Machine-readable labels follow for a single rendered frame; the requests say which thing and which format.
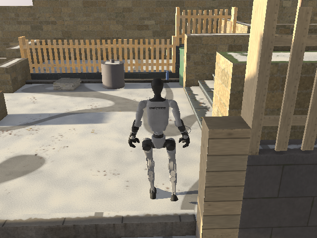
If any right robot forearm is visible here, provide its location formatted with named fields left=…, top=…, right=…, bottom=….
left=178, top=119, right=189, bottom=139

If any right robot upper arm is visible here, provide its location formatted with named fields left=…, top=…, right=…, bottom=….
left=168, top=100, right=182, bottom=127

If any humanoid robot head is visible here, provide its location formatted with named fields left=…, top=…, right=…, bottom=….
left=149, top=78, right=166, bottom=102

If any left robot shin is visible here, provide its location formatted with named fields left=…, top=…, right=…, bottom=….
left=146, top=161, right=155, bottom=193

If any robot left hand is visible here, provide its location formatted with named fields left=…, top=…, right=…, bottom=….
left=128, top=137, right=140, bottom=148

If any left robot upper arm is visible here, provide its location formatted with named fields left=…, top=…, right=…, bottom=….
left=134, top=100, right=147, bottom=127

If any left robot forearm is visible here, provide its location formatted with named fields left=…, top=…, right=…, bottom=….
left=129, top=120, right=139, bottom=139

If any robot right hand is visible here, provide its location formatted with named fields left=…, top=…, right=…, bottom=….
left=179, top=137, right=190, bottom=148

